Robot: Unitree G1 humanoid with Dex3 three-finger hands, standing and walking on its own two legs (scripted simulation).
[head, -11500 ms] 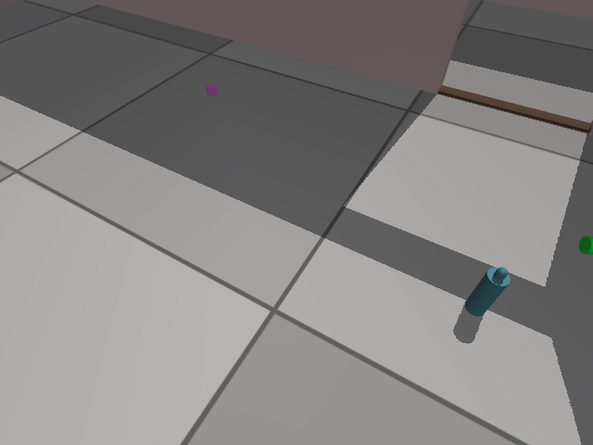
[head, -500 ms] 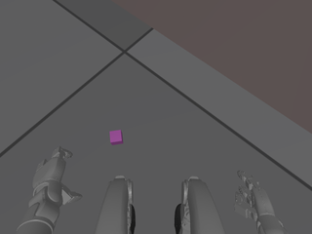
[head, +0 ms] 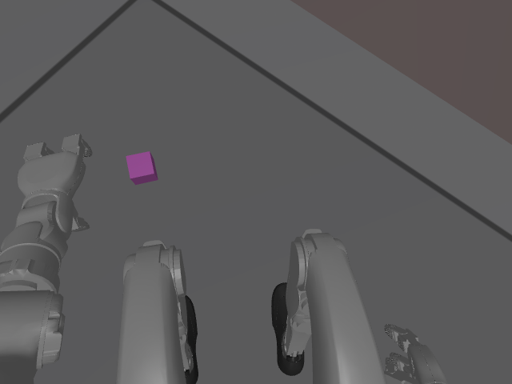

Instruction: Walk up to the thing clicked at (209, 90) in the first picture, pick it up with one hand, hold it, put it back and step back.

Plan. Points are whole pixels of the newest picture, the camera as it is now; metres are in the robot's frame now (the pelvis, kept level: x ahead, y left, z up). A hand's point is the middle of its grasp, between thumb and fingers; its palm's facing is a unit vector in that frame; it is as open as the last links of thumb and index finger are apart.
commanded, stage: rise first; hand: left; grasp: from above
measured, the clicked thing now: (142, 168) +0.54 +0.23 -0.39
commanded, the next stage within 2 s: none
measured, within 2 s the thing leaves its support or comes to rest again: neither
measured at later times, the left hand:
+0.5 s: hand (94, 181) +0.46 +0.28 -0.22, palm faces -0.43 -0.09 -0.90, open 13.8 cm
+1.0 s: hand (105, 174) +0.48 +0.28 -0.26, palm faces -0.42 -0.16 -0.89, open 13.9 cm
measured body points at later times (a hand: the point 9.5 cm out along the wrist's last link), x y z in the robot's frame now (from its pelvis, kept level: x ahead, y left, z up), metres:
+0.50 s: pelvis +0.00 +0.01 -0.06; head +0.24 +0.05 +0.32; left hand +0.48 +0.29 -0.17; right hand +0.06 -0.27 -0.18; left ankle +0.09 +0.13 -0.38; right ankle +0.10 -0.12 -0.38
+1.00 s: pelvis +0.01 +0.00 -0.08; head +0.27 +0.05 +0.29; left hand +0.50 +0.28 -0.21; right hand +0.04 -0.27 -0.19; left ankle +0.09 +0.13 -0.38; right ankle +0.10 -0.12 -0.38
